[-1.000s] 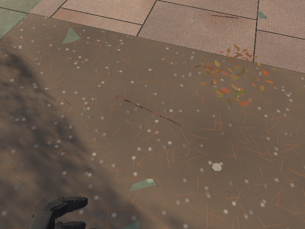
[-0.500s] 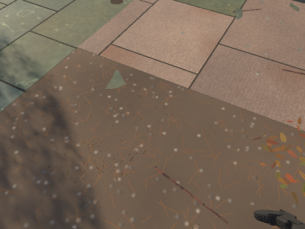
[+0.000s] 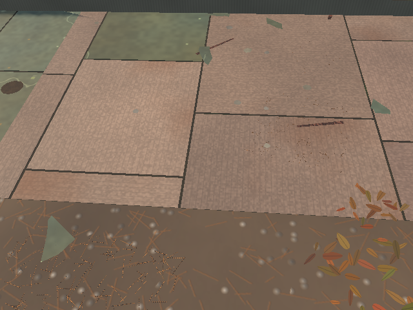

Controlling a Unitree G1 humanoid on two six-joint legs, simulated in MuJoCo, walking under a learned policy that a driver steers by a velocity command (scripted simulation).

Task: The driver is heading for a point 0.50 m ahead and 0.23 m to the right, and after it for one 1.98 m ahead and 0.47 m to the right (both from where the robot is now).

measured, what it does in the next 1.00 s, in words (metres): walks ahead, turning right: right foot, then left foot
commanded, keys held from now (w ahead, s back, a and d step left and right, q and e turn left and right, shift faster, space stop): w+e+shift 0.68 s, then w+q+shift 0.32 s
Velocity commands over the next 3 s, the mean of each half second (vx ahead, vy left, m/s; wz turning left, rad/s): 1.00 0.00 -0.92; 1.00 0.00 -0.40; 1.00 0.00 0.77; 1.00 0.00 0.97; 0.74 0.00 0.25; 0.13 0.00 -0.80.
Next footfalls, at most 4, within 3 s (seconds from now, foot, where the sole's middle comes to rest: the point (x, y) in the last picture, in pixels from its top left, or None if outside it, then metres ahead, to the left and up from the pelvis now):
0.10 right None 0.32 -0.05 -0.76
0.52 left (204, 246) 0.75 0.01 -0.76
0.98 right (335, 210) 0.86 -0.48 -0.76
1.44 left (300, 123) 1.34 -0.46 -0.76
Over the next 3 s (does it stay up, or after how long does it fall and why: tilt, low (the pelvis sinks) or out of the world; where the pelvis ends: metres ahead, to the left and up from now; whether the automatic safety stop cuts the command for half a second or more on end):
stays up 2.08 -0.42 0.02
